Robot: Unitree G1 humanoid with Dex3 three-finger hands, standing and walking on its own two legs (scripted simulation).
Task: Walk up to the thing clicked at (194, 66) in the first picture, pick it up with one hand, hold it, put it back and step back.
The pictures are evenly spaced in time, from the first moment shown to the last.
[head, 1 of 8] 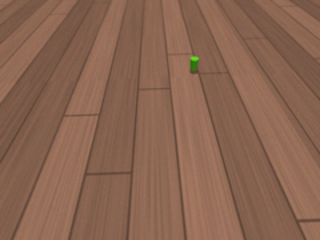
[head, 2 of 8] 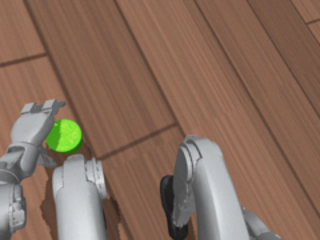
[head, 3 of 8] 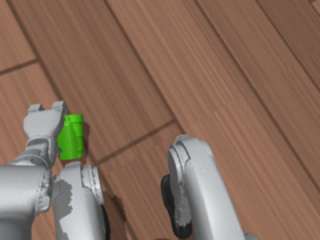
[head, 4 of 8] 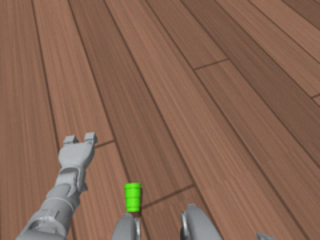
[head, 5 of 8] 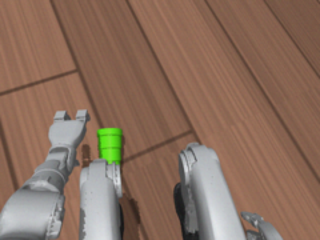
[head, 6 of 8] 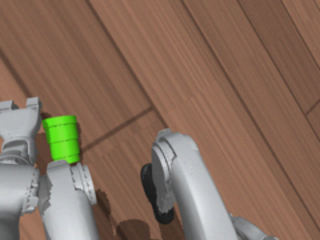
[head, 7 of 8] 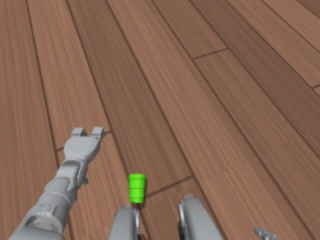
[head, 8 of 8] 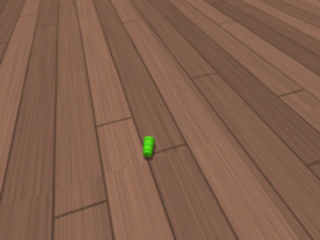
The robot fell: no
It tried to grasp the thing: yes
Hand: left
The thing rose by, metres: 0.01
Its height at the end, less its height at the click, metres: -0.03
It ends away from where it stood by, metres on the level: 0.09
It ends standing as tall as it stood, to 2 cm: no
